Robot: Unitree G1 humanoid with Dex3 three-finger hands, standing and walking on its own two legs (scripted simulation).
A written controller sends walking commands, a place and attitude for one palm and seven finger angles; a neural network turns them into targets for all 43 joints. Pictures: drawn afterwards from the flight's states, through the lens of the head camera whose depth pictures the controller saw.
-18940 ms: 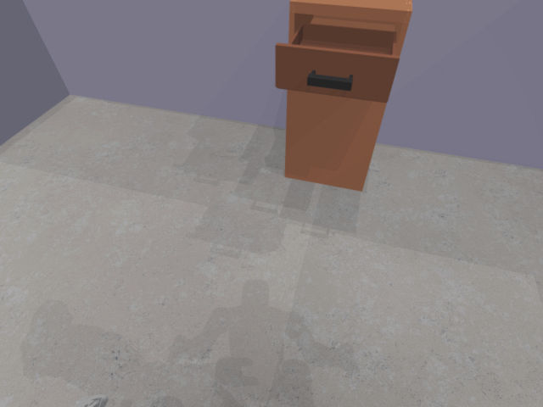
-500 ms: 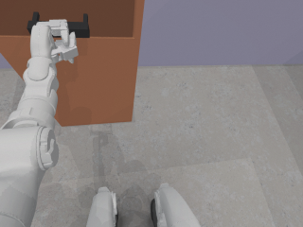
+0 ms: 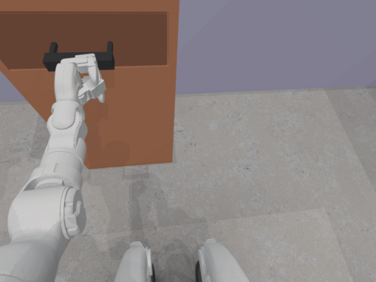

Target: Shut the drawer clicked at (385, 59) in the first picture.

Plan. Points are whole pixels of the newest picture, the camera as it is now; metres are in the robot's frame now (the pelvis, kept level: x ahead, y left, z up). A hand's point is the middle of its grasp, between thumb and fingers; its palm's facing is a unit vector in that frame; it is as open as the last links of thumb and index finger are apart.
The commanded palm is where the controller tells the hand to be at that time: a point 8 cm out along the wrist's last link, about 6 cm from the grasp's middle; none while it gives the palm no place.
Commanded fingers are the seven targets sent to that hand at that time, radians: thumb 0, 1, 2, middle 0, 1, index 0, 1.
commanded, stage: draw the hand back to the body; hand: left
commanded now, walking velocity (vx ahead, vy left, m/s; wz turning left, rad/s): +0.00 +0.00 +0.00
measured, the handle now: (81, 53) +0.59 +0.18 +0.08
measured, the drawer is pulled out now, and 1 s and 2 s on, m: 0.00 0.00 0.00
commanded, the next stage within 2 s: step back with the hand held close in 1.48 s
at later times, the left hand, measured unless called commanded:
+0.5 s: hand (61, 106) +0.41 +0.18 +0.13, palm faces +0.04 -1.00 -0.04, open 3.2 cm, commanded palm +0.37 +0.23 +0.14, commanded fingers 0.00 0.90 0.90 -1.40 -1.60 -1.40 -1.60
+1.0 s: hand out of the picture +0.29 +0.22 +0.21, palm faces +0.32 -0.91 -0.28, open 3.3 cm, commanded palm +0.24 +0.26 +0.22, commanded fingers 0.00 0.90 0.90 -1.40 -1.60 -1.40 -1.60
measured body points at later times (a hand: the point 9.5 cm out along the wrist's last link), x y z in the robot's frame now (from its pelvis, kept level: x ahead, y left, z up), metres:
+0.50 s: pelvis +0.05 -0.01 +0.05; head +0.10 -0.01 +0.50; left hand +0.41 +0.23 +0.14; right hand +0.16 -0.26 -0.06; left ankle +0.05 +0.12 -0.65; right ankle +0.02 -0.13 -0.65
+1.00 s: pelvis +0.05 +0.00 +0.09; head +0.04 -0.02 +0.54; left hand +0.27 +0.27 +0.22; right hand +0.26 -0.20 +0.01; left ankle +0.04 +0.12 -0.65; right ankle +0.02 -0.13 -0.65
